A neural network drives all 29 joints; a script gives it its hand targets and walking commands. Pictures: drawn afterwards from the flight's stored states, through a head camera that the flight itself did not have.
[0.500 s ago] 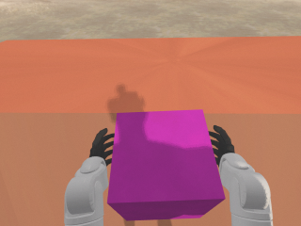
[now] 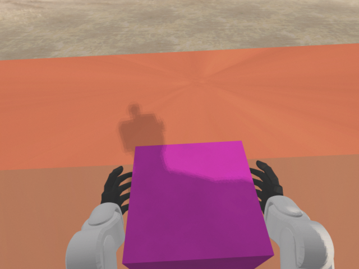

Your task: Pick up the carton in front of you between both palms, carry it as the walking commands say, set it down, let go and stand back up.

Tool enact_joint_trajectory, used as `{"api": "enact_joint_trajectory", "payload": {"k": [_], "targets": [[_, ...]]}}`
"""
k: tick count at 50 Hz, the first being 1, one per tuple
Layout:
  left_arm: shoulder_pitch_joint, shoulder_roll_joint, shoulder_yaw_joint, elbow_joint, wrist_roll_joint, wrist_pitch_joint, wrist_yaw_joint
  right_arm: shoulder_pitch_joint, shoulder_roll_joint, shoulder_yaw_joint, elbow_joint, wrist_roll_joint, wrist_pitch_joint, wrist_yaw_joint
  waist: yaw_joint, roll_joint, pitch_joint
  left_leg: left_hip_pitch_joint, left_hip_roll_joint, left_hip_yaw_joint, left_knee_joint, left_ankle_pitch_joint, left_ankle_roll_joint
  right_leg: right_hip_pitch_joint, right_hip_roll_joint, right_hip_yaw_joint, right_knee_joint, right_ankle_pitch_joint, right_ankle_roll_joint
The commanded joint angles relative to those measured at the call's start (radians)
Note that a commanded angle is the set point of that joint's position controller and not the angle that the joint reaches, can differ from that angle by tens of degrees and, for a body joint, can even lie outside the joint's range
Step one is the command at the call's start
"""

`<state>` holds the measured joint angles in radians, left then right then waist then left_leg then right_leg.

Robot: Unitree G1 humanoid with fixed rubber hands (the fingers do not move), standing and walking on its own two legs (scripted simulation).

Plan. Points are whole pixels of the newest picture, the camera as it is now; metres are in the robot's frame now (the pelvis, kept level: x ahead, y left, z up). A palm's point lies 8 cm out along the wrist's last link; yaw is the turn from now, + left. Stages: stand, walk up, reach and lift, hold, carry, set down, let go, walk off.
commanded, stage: carry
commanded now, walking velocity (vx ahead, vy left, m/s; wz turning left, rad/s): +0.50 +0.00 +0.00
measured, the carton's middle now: (192, 216) +0.24 +0.00 +0.03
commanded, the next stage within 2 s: none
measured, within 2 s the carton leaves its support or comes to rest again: neither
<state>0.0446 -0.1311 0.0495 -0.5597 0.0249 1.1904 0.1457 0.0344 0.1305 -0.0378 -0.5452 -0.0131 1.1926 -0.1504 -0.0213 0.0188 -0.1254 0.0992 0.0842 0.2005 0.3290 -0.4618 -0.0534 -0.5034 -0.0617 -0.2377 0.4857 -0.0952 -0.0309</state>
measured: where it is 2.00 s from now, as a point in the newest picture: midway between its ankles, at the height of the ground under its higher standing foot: (183, 134)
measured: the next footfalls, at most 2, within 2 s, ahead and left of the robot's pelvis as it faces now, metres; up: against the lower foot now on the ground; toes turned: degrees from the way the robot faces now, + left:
left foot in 0.52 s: +0.53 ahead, +0.11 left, +0.00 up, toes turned +13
right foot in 1.04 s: +0.89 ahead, -0.10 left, +0.00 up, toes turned -11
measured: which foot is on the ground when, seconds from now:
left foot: down 0.00-0.04, up 0.06-0.50, down 0.52-1.00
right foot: down 0.00-0.54, up 0.56-1.00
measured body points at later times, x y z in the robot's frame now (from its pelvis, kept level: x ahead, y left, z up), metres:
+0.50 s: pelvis +0.34 +0.01 +0.00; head +0.32 +0.01 +0.45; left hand +0.58 +0.16 +0.10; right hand +0.58 -0.15 +0.10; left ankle +0.49 +0.10 -0.72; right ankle +0.14 -0.09 -0.72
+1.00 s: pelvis +0.68 +0.00 +0.01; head +0.67 +0.00 +0.46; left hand +0.94 +0.15 +0.11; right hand +0.93 -0.15 +0.11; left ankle +0.49 +0.10 -0.72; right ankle +0.83 -0.11 -0.70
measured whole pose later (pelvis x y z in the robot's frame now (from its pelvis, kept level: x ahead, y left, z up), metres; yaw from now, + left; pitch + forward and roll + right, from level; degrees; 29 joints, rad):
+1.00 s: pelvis +0.68 +0.00 +0.01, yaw +0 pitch +3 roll +0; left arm -0.04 -0.13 0.06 -0.58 0.03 1.21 0.14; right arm -0.03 0.13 -0.05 -0.57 -0.02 1.20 -0.14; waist -0.01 0.00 -0.10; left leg 0.12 0.04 0.22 0.24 -0.41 -0.03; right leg -0.57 -0.08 -0.20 0.55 -0.04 -0.04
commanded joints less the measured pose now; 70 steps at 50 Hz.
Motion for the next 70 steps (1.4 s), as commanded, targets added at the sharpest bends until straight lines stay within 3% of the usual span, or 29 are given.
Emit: {"api": "enact_joint_trajectory", "payload": {"k": [1,2,3,5,6,8,14,22,24,25,26,27,28,29,31,33,41,47,49,50,51,52,53,54,55,57,60,65,70], "targets": [[-0.318,-0.693,-0.597,-0.018,-0.210,-0.007,-0.099,-0.346,0.666,0.606,-0.077,0.219,-0.007,0.114,0.059,-0.026,-0.194,-0.371,0.061,0.053,0.505,0.546,0.049,0.597,-0.089,0.180,-0.089,-0.252,-0.035],[-0.336,-0.692,-0.596,-0.005,-0.213,-0.011,-0.107,-0.343,0.676,0.610,-0.099,0.212,-0.004,0.115,0.054,-0.304,-0.273,-0.676,-0.072,0.001,0.835,0.182,0.005,0.797,-0.365,0.687,-0.231,-0.419,-0.184],[-0.320,-0.734,-0.607,-0.007,-0.234,-0.015,-0.118,-0.364,0.692,0.624,-0.094,0.225,-0.007,0.123,0.044,-0.295,-0.236,-0.761,-0.063,-0.139,0.968,0.002,0.030,0.732,-0.386,0.760,-0.311,-0.224,-0.207],[-0.363,-0.818,-0.645,-0.035,-0.256,-0.032,-0.141,-0.368,0.789,0.642,-0.078,0.227,-0.025,0.142,0.039,-0.117,-0.226,-0.776,0.037,-0.196,0.990,0.076,0.078,0.631,-0.334,0.532,-0.244,0.010,-0.163],[-0.374,-0.848,-0.656,-0.034,-0.257,-0.043,-0.150,-0.359,0.826,0.647,-0.057,0.225,-0.036,0.150,0.036,-0.058,-0.210,-0.747,0.064,-0.199,0.914,0.140,0.083,0.564,-0.306,0.442,-0.256,0.042,-0.130],[-0.364,-0.869,-0.668,-0.023,-0.256,-0.060,-0.163,-0.324,0.858,0.645,-0.026,0.202,-0.058,0.154,0.031,-0.094,-0.206,-0.696,0.063,-0.165,0.793,0.209,0.080,0.509,-0.265,0.325,-0.297,-0.013,-0.083],[-0.321,-0.789,-0.663,-0.037,-0.255,-0.069,-0.174,-0.283,0.817,0.651,-0.038,0.171,-0.074,0.137,0.031,-0.140,-0.072,-0.776,0.045,-0.066,0.476,0.355,0.047,0.509,-0.211,0.173,-0.374,-0.027,-0.095],[-0.302,-0.642,-0.607,-0.081,-0.227,-0.009,-0.112,-0.318,0.661,0.629,-0.117,0.218,-0.008,0.104,0.037,-0.167,0.060,-0.669,0.000,0.024,0.196,0.454,0.083,0.554,-0.187,0.061,-0.329,0.212,-0.074],[-0.317,-0.620,-0.606,-0.096,-0.230,0.009,-0.100,-0.318,0.634,0.610,-0.117,0.223,0.006,0.099,0.025,-0.167,-0.004,-0.490,-0.051,0.078,0.181,0.388,0.096,0.555,-0.175,0.012,-0.162,0.409,-0.048],[-0.325,-0.610,-0.607,-0.106,-0.234,0.016,-0.095,-0.304,0.624,0.597,-0.105,0.222,0.010,0.096,0.007,-0.124,-0.067,-0.314,-0.104,0.123,0.152,0.328,0.097,0.508,-0.130,-0.033,0.019,0.463,-0.023],[-0.338,-0.597,-0.608,-0.109,-0.236,0.023,-0.091,-0.292,0.617,0.585,-0.099,0.219,0.014,0.094,-0.014,-0.055,-0.135,-0.093,-0.023,0.008,0.134,0.274,0.100,0.354,-0.097,-0.021,0.227,0.298,0.005],[-0.346,-0.606,-0.620,-0.139,-0.247,0.030,-0.089,-0.312,0.603,0.578,-0.099,0.221,0.013,0.095,-0.015,0.209,-0.255,0.163,0.278,-0.485,0.022,0.047,0.246,0.043,0.000,0.019,0.583,0.052,0.062],[-0.361,-0.622,-0.626,-0.143,-0.257,0.033,-0.095,-0.299,0.648,0.583,-0.090,0.244,0.013,0.101,-0.003,0.307,-0.246,0.164,0.362,-0.750,-0.152,0.171,0.291,-0.117,0.088,0.117,0.777,-0.362,0.061],[-0.371,-0.680,-0.648,-0.127,-0.263,0.028,-0.102,-0.325,0.683,0.596,-0.123,0.254,0.011,0.111,0.002,0.209,-0.230,0.123,0.354,-0.616,-0.124,0.315,0.278,-0.145,0.007,0.215,0.871,-0.352,0.030],[-0.381,-0.771,-0.657,-0.108,-0.262,0.012,-0.123,-0.362,0.779,0.622,-0.125,0.260,-0.004,0.131,0.004,0.046,-0.217,-0.010,0.302,-0.407,-0.085,0.482,0.221,-0.125,-0.064,0.236,0.819,-0.243,-0.004],[-0.370,-0.822,-0.661,-0.079,-0.243,-0.005,-0.133,-0.376,0.816,0.637,-0.118,0.260,-0.017,0.148,0.013,0.056,-0.209,-0.100,0.248,-0.279,-0.127,0.401,0.167,-0.064,-0.077,0.213,0.701,-0.149,-0.005],[-0.349,-0.769,-0.654,-0.077,-0.209,-0.012,-0.105,-0.339,0.714,0.616,-0.112,0.252,-0.017,0.155,0.009,0.119,-0.054,-0.054,0.175,-0.098,-0.202,0.465,0.170,-0.189,-0.057,0.089,0.298,0.032,0.043],[-0.449,-0.633,-0.621,-0.079,-0.234,0.017,-0.074,-0.392,0.590,0.559,-0.079,0.224,0.003,0.097,0.001,0.140,0.057,-0.055,0.162,-0.034,-0.168,0.584,0.177,-0.113,-0.011,0.026,0.082,0.083,-0.006],[-0.483,-0.591,-0.594,-0.052,-0.236,0.020,-0.061,-0.441,0.560,0.549,-0.064,0.222,0.006,0.077,0.001,0.155,0.034,-0.038,0.160,-0.009,-0.081,0.709,0.160,-0.019,0.008,0.019,0.057,0.074,-0.032],[-0.482,-0.567,-0.573,-0.031,-0.230,0.019,-0.053,-0.468,0.545,0.545,-0.055,0.222,0.008,0.068,0.019,0.160,-0.010,-0.043,0.149,0.012,0.021,0.816,0.147,0.087,0.043,-0.007,0.063,0.035,-0.036],[-0.487,-0.552,-0.552,-0.001,-0.223,0.016,-0.046,-0.492,0.534,0.545,-0.040,0.221,0.009,0.059,0.055,0.117,-0.075,-0.079,0.107,0.056,0.209,0.871,0.119,0.258,0.096,-0.044,0.025,-0.012,-0.037],[-0.481,-0.535,-0.528,0.027,-0.216,0.013,-0.040,-0.524,0.517,0.542,-0.033,0.219,0.008,0.051,0.089,0.027,-0.163,-0.212,0.063,0.051,0.448,0.714,0.098,0.473,0.058,0.025,0.018,-0.102,-0.029],[-0.529,-0.495,-0.510,0.044,-0.206,0.010,-0.035,-0.542,0.528,0.547,-0.025,0.215,0.007,0.043,0.079,-0.218,-0.278,-0.515,-0.038,0.009,0.804,0.405,0.054,0.711,-0.258,0.516,-0.070,-0.319,-0.156],[-0.531,-0.528,-0.504,0.086,-0.221,0.003,-0.034,-0.578,0.525,0.533,-0.020,0.213,0.004,0.039,0.093,-0.359,-0.293,-0.692,-0.144,-0.110,1.002,-0.027,0.052,0.739,-0.346,0.820,-0.249,-0.253,-0.224],[-0.587,-0.559,-0.512,0.073,-0.237,-0.008,-0.042,-0.628,0.579,0.538,0.018,0.216,-0.007,0.036,0.076,-0.287,-0.262,-0.749,-0.081,-0.210,1.105,-0.020,0.090,0.709,-0.332,0.701,-0.221,-0.106,-0.209],[-0.707,-0.654,-0.548,0.098,-0.266,-0.042,-0.063,-0.698,0.651,0.526,0.071,0.201,-0.038,0.042,0.063,-0.102,-0.236,-0.747,-0.005,-0.221,1.054,0.085,0.124,0.571,-0.271,0.478,-0.151,0.113,-0.159],[-0.815,-0.683,-0.545,0.186,-0.253,-0.094,-0.075,-0.768,0.676,0.505,0.185,0.145,-0.090,0.037,0.050,-0.119,-0.244,-0.691,0.000,-0.191,0.922,0.179,0.117,0.475,-0.217,0.343,-0.187,0.053,-0.128],[-0.919,-0.626,-0.461,0.343,-0.201,-0.147,-0.044,-0.890,0.643,0.440,0.339,0.098,-0.142,-0.002,0.047,-0.124,-0.198,-0.838,0.004,-0.147,0.717,0.269,0.099,0.524,-0.198,0.265,-0.198,0.145,-0.164],[-0.987,-0.616,-0.385,0.436,-0.161,-0.163,-0.002,-1.011,0.650,0.395,0.409,0.127,-0.162,-0.024,0.071,-0.123,-0.145,-0.783,-0.043,-0.069,0.366,0.427,0.108,0.563,-0.124,0.171,-0.163,0.286,-0.152]]}}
